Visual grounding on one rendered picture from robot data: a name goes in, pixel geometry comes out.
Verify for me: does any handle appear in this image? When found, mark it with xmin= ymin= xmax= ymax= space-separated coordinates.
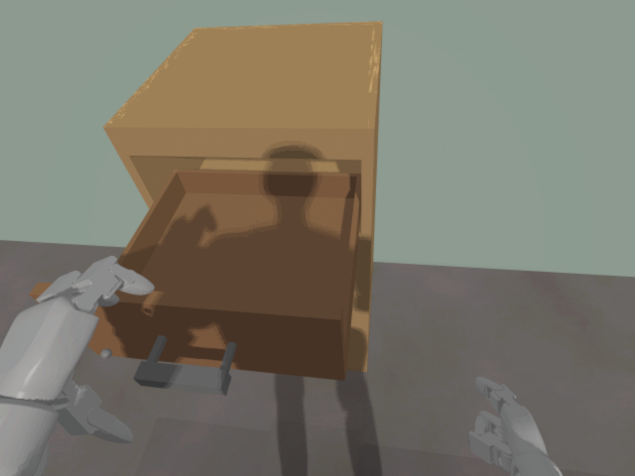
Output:
xmin=133 ymin=335 xmax=237 ymax=396

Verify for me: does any left robot hand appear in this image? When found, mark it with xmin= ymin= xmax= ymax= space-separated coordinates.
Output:
xmin=0 ymin=256 xmax=155 ymax=443

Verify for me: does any robot right forearm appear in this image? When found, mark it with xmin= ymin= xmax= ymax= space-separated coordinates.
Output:
xmin=510 ymin=453 xmax=563 ymax=476

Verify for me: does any robot left forearm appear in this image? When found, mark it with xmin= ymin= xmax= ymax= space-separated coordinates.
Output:
xmin=0 ymin=399 xmax=60 ymax=476

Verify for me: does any drawer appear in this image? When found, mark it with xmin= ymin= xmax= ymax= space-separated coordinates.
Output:
xmin=29 ymin=170 xmax=361 ymax=381

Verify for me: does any right robot hand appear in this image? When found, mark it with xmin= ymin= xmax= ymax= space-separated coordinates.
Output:
xmin=469 ymin=377 xmax=548 ymax=472

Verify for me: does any cabinet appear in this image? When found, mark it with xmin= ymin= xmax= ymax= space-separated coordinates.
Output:
xmin=103 ymin=21 xmax=383 ymax=372

